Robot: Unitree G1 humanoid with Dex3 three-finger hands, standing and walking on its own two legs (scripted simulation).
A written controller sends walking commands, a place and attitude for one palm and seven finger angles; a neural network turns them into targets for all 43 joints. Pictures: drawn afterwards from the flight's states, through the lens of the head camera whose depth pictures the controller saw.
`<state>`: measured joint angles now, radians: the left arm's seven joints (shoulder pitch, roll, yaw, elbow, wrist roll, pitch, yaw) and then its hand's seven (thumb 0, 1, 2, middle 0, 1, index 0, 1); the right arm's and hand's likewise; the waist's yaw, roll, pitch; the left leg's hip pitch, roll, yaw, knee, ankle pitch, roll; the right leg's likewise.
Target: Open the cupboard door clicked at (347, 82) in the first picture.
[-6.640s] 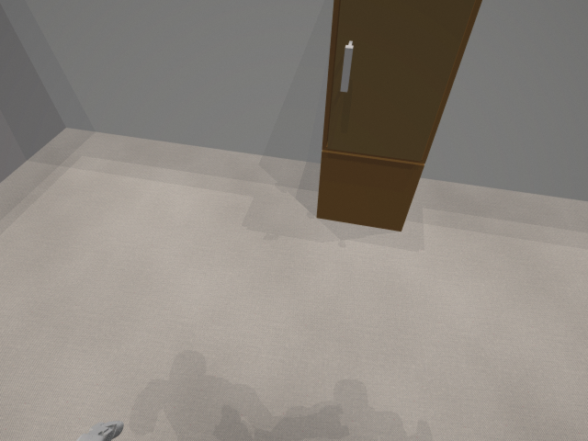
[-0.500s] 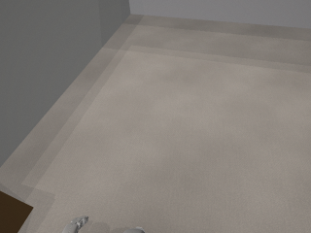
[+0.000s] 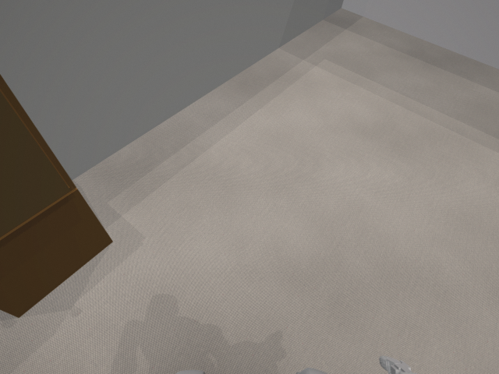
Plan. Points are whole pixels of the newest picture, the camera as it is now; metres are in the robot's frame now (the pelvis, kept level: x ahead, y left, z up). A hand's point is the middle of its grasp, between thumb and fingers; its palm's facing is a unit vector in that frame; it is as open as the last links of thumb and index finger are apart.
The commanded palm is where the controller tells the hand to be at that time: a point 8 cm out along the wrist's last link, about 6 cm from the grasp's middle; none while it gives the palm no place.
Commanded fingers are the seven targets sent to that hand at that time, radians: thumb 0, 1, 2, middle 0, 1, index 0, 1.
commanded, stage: turn to face it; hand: left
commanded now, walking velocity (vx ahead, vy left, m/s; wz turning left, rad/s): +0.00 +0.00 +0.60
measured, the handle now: out of the picture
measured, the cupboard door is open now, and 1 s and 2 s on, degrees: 0 0 0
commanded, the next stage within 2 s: take the last steps up to it in 1.48 s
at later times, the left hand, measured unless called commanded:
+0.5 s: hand out of the picture +0.05 +0.18 -0.12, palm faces +0.30 -0.91 -0.30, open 7.4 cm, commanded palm none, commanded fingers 0.00 0.90 0.90 -0.20 -0.30 -0.20 -0.30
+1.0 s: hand out of the picture -0.11 +0.22 -0.16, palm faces +0.62 -0.75 -0.23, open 7.4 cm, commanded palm none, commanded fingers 0.00 0.90 0.90 -0.20 -0.30 -0.20 -0.30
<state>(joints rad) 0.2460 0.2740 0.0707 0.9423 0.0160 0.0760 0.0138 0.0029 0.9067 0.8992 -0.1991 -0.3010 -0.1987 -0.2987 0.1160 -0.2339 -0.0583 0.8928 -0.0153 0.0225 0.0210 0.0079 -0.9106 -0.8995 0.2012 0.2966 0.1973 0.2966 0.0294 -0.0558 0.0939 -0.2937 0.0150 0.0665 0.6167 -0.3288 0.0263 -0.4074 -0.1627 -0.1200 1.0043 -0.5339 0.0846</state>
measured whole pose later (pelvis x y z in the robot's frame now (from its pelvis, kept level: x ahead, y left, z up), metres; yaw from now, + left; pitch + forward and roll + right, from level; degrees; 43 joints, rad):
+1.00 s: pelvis -0.04 +0.01 +0.01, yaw +36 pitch -1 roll -2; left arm 0.20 0.27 0.07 0.93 0.01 0.07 0.01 0.00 0.91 0.90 -0.20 -0.30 -0.20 -0.30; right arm 0.16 -0.23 -0.04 0.90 -0.02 0.02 0.00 0.01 -0.91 -0.90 0.20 0.30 0.20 0.30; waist 0.01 -0.03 0.08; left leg -0.27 -0.02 0.01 0.52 -0.24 0.07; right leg -0.49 -0.11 -0.05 1.13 -0.40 0.10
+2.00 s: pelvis -0.05 +0.00 +0.02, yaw +55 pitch -2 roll -1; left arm 0.39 0.21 0.05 1.12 0.03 0.04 -0.02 0.01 0.91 0.90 -0.20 -0.30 -0.20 -0.30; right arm 0.29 -0.15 -0.03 1.02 -0.02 -0.04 -0.02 0.00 -0.93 -0.90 0.20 0.30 0.20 0.30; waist 0.02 -0.03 0.00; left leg -0.07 0.03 0.08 0.41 -0.31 0.02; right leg -0.43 -0.08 -0.08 1.00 -0.35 0.02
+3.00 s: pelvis +0.17 +0.22 +0.01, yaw +54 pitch -1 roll +0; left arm 0.27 0.14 0.03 1.10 0.01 0.02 0.02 0.00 0.91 0.90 -0.20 -0.30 -0.20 -0.30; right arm 0.14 -0.15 -0.03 1.05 -0.01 -0.02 -0.05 -0.01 -0.96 -0.90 0.20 0.30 0.20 0.30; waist 0.02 -0.02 0.09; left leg -0.23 0.04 0.15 0.47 -0.22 0.03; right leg -0.33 -0.06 -0.06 0.76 -0.45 0.02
